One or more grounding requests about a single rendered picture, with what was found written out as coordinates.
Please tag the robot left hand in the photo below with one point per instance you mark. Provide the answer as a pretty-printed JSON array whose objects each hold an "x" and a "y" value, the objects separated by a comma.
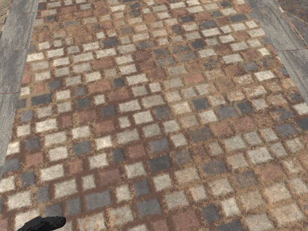
[{"x": 43, "y": 224}]

